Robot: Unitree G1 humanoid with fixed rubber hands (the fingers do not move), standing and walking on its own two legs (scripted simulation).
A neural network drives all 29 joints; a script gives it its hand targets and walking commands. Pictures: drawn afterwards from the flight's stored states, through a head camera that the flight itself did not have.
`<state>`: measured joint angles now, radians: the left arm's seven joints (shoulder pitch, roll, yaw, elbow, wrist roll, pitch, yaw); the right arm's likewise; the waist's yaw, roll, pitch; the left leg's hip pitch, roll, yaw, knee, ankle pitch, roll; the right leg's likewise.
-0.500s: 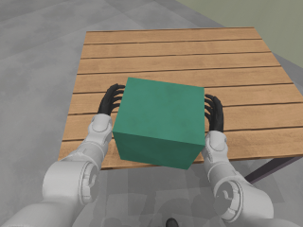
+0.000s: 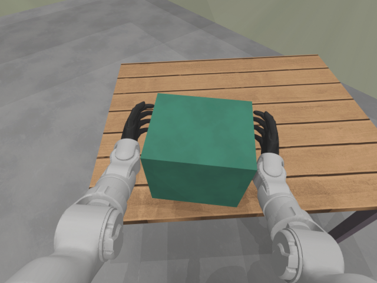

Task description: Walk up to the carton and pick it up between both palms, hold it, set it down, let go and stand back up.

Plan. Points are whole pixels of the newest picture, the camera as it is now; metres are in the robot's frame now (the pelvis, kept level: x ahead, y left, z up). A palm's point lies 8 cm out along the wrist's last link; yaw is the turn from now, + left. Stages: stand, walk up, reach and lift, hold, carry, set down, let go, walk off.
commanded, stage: reach and lift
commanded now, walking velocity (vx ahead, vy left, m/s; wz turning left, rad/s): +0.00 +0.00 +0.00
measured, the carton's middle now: (198, 152) +0.39 -0.07 +0.03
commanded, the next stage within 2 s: hold in 1.90 s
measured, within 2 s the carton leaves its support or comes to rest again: neither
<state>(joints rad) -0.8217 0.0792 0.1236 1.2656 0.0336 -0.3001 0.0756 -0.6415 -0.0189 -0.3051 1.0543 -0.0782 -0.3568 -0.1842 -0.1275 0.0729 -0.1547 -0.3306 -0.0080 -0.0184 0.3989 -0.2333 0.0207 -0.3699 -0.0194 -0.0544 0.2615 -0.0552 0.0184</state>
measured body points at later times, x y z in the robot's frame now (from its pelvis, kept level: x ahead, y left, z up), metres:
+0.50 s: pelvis +0.00 +0.00 +0.00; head -0.04 +0.00 +0.45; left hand +0.40 +0.11 +0.13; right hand +0.36 -0.21 +0.12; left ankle -0.03 +0.10 -0.75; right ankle +0.03 -0.14 -0.75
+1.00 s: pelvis -0.01 +0.00 +0.00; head -0.05 +0.02 +0.45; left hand +0.37 +0.14 +0.14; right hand +0.36 -0.18 +0.14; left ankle -0.03 +0.10 -0.75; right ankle +0.03 -0.14 -0.75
